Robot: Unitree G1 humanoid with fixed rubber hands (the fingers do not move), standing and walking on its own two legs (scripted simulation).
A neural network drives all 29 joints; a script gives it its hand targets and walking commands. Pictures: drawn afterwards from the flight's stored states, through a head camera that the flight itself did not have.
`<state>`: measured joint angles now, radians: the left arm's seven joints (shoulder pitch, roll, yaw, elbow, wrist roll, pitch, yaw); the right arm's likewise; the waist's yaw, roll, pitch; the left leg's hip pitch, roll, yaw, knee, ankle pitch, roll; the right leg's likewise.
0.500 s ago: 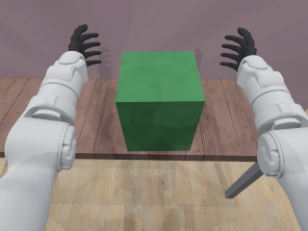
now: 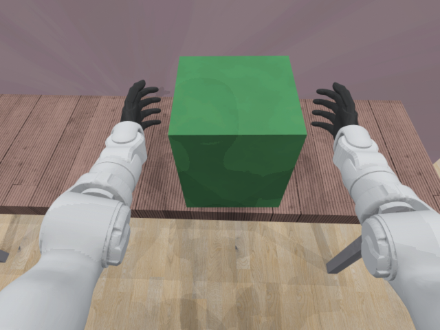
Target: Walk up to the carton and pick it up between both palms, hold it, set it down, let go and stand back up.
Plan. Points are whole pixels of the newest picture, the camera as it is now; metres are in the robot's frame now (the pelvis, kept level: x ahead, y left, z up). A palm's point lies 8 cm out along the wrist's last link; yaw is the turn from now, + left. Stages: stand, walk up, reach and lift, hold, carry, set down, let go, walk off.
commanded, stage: reach and lift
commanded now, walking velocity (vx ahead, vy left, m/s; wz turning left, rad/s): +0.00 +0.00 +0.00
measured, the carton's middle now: (233, 138) +0.50 -0.03 +0.03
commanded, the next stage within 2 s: none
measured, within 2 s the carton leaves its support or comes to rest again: neither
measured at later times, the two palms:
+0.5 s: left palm (148, 130) +0.49 +0.14 +0.08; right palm (325, 133) +0.46 -0.20 +0.08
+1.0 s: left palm (153, 134) +0.48 +0.12 +0.08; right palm (314, 145) +0.44 -0.17 +0.07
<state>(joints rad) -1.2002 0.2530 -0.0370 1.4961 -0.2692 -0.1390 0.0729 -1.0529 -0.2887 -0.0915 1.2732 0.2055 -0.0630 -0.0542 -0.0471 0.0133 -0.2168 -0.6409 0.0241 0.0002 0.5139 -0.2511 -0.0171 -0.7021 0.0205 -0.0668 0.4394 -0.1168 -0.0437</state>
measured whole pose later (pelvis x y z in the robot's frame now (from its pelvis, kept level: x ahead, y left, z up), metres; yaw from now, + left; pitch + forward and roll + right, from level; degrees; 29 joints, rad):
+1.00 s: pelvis +0.03 +0.01 +0.02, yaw +1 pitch +15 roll -1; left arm -0.98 0.02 0.56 1.25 0.36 -0.25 0.08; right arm -0.85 0.06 -0.77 1.00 -0.55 -0.29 0.00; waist -0.06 0.05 -0.09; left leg -0.40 0.02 0.01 0.36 -0.23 0.00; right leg -0.46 0.01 -0.07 0.29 -0.10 -0.02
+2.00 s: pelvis +0.03 +0.01 +0.02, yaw +2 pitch +14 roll -1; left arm -0.91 -0.05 0.51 1.06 0.37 -0.17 0.08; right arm -0.78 0.06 -0.70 0.96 -0.47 -0.32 -0.03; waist -0.07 0.02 -0.06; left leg -0.36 0.02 0.01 0.35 -0.23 0.00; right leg -0.40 0.00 -0.12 0.27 -0.11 -0.02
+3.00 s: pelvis +0.01 +0.00 +0.01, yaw +3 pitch +18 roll +0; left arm -0.95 0.03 0.37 1.25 0.23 -0.24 0.13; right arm -0.83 -0.04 -0.55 1.21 -0.35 -0.44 -0.12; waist -0.06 0.01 -0.17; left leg -0.50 0.03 0.02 0.38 -0.19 -0.02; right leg -0.53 0.00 -0.14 0.30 -0.08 -0.05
